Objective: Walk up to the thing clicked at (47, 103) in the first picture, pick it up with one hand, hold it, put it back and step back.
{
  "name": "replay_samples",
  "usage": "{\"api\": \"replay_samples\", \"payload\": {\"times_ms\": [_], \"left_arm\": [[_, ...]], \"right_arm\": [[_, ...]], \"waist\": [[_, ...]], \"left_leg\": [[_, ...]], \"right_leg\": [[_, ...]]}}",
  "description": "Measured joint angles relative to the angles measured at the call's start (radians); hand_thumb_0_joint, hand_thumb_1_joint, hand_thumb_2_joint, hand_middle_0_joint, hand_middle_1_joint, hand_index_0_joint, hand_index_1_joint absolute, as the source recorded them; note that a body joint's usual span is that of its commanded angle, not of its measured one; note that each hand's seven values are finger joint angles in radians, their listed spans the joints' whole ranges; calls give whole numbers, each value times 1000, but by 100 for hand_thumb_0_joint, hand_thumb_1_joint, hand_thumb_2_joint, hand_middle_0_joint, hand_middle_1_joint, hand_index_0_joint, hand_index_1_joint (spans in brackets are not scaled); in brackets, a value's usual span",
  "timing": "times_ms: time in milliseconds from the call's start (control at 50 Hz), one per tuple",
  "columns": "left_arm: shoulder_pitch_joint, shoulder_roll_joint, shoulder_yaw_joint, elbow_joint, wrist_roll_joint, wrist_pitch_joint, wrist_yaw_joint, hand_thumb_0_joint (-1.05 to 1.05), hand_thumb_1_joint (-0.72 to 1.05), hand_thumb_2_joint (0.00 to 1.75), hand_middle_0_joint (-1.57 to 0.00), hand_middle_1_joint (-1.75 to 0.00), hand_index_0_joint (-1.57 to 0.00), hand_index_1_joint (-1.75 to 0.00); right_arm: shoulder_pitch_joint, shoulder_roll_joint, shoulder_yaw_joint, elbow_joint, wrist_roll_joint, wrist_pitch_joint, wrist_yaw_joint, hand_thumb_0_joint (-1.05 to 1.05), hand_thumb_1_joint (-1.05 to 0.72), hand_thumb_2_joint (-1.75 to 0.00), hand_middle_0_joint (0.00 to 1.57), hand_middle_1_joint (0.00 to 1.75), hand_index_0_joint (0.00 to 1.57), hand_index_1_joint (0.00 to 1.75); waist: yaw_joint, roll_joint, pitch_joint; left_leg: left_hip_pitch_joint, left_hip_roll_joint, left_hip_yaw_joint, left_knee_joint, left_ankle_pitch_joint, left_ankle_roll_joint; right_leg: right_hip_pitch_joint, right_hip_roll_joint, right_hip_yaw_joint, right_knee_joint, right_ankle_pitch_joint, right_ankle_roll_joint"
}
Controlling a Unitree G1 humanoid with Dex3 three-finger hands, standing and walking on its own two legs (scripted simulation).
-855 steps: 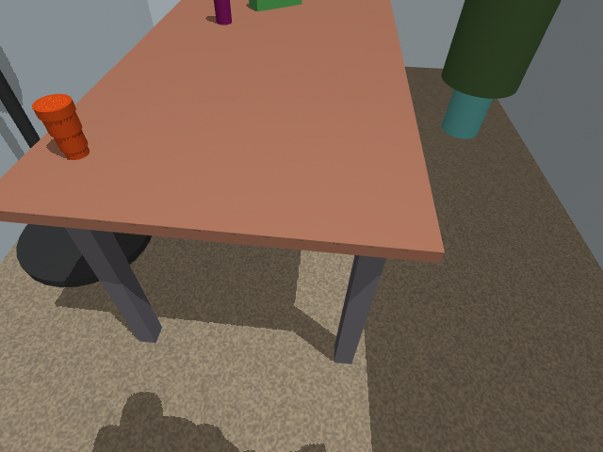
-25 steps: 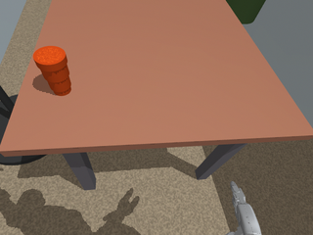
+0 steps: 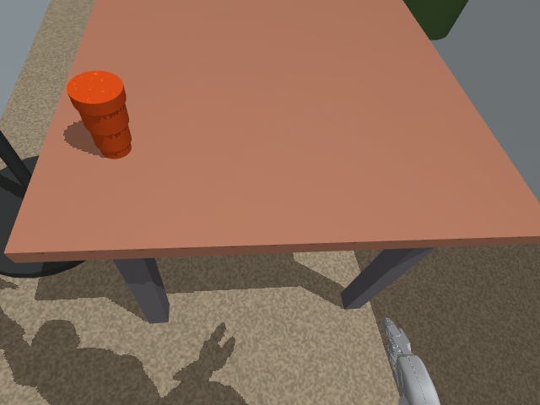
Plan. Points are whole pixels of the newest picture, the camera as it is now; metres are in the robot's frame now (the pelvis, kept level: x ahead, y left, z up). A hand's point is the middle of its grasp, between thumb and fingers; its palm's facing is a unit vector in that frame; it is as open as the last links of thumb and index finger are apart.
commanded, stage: approach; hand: left
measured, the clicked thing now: (106, 120) +0.55 +0.20 +0.07
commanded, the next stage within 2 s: close in in 0.08 s
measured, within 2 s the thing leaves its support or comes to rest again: neither
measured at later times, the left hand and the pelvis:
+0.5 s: hand (64, 130) +0.52 +0.25 +0.08, palm faces +0.19 -0.98 +0.00, open 17.5 cm; pelvis -0.03 -0.01 -0.03, yaw -2 degrees
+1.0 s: hand (104, 131) +0.53 +0.20 +0.07, palm faces +0.17 -0.98 +0.01, open 17.5 cm; pelvis -0.02 -0.02 -0.03, yaw -1 degrees
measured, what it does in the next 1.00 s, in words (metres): stands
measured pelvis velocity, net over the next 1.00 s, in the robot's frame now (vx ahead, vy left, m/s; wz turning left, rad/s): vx -0.02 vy -0.02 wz -0.02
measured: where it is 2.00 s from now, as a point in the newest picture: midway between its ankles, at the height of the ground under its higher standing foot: outside the picture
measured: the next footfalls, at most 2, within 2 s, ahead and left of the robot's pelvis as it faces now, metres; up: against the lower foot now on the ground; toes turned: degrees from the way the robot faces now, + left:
none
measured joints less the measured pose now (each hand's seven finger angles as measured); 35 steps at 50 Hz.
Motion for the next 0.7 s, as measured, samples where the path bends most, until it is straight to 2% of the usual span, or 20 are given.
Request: {"api": "replay_samples", "payload": {"times_ms": [100,220,300,360,420,460,540,620,700], "left_arm": [[-3,-112,-37,-40,-14,-39,52,-2,-54,12,-4,-5,-1,-8],[-21,-204,-50,-63,5,-90,141,-2,-55,13,-3,-5,-1,-9],[-34,-224,-23,-86,28,-116,209,-2,-55,12,-4,-5,-2,-8],[-62,-216,3,-114,40,-138,272,-2,-55,11,-4,-5,-3,-8],[-96,-209,-22,-106,50,-141,320,-2,-55,10,-5,-5,-3,-8],[-115,-214,-44,-83,59,-140,332,-2,-55,10,-5,-5,-3,-7],[-135,-233,-60,-13,58,-138,332,-2,-56,8,-5,-5,-4,-7],[-116,-257,-53,-1,64,-129,343,-2,-55,7,-5,-5,-5,-6],[-89,-280,-49,-55,59,-131,370,-2,-52,6,-5,-5,-5,-5]], "right_arm": [[-16,-15,-23,-40,-4,0,10,-1,56,-5,6,6,6,5],[-18,-27,-40,-117,-11,12,30,-1,56,-4,6,6,5,5],[8,-22,-48,-155,-25,34,47,-1,56,-4,6,6,5,5],[25,-21,-61,-167,-35,60,53,-1,55,-5,6,6,5,5],[23,-23,-79,-167,-39,86,51,-1,55,-5,6,6,5,5],[13,-27,-81,-168,-37,99,48,-1,54,-5,6,6,5,5],[-5,-23,-73,-202,-31,108,48,-1,54,-5,6,6,5,5],[7,-18,-76,-242,-27,114,61,-1,55,-5,6,6,5,5],[41,-16,-87,-266,-24,125,71,-1,55,-4,6,6,5,5]], "waist": [[-7,-6,5],[-57,-23,25],[-93,-28,47],[-99,-21,59],[-93,-5,56],[-88,6,45],[-87,20,20],[-91,25,3],[-89,11,13]], "left_leg": [[-48,-4,-4,43,-8,-1],[-114,2,-1,100,-20,-5],[-159,12,2,135,-27,-10],[-189,16,3,156,-30,-12],[-207,18,6,166,-32,-13],[-211,18,10,168,-33,-12],[-206,17,15,168,-38,-10],[-207,15,14,172,-43,-12],[-208,15,13,179,-47,-15]], "right_leg": [[-49,-3,-4,50,-14,0],[-122,3,-2,115,-27,-2],[-172,13,2,152,-32,-6],[-204,18,4,176,-34,-8],[-224,20,7,188,-36,-9],[-231,20,10,192,-37,-8],[-231,19,15,201,-44,-7],[-235,16,14,211,-54,-9],[-239,16,12,224,-61,-13]]}}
